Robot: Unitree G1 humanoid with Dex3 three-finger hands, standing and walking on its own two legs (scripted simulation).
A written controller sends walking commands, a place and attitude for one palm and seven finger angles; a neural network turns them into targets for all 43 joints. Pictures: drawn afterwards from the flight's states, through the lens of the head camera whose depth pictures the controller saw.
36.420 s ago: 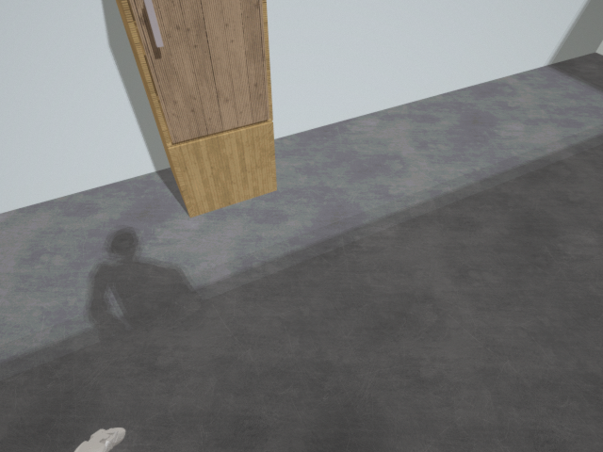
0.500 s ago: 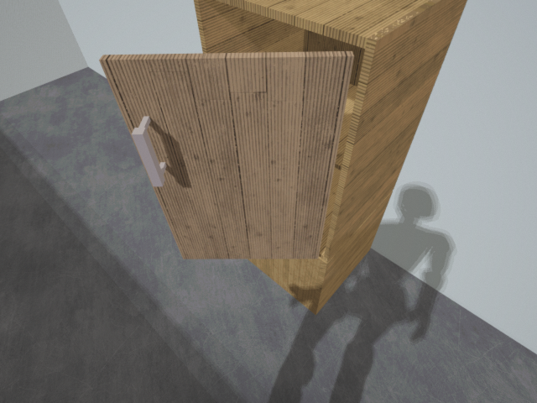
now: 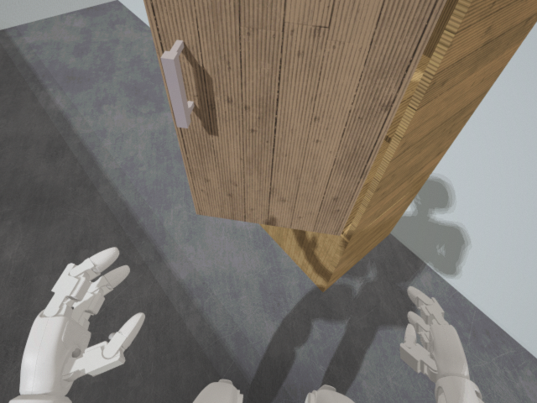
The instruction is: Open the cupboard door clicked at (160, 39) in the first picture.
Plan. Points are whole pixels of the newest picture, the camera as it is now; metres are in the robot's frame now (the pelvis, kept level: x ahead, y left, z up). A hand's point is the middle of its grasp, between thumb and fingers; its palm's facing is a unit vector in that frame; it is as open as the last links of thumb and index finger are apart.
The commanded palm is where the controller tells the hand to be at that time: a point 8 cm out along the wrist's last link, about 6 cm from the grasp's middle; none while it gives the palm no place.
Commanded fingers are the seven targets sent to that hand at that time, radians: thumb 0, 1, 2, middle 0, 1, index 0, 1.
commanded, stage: raise the hand with hooked fingers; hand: left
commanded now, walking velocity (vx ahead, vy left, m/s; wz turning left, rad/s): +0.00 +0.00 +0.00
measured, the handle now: (181, 86) +0.54 +0.22 +0.14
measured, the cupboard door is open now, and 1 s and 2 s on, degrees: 42 42 42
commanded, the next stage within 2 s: move the hooked fingers beside the handle in 1.52 s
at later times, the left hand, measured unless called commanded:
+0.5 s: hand (99, 266) +0.24 +0.25 +0.09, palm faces -0.01 -1.00 -0.10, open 12.5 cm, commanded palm +0.22 +0.31 +0.11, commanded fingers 0.00 -0.38 0.35 -0.29 -1.12 -0.29 -1.12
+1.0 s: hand (59, 183) +0.31 +0.29 +0.17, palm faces +0.07 -0.99 -0.08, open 14.0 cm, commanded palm +0.28 +0.34 +0.16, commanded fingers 0.00 -0.50 0.30 -0.30 -1.20 -0.30 -1.20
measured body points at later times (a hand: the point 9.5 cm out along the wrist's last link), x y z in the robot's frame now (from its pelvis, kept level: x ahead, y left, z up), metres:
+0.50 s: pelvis +0.00 +0.03 +0.02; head +0.03 +0.04 +0.47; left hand +0.24 +0.30 +0.10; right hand +0.15 -0.23 -0.05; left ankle -0.02 +0.11 -0.68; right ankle +0.03 -0.08 -0.68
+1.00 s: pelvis +0.01 +0.02 +0.05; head +0.03 +0.02 +0.50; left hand +0.30 +0.34 +0.17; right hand +0.17 -0.21 -0.03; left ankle -0.02 +0.11 -0.68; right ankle +0.03 -0.08 -0.68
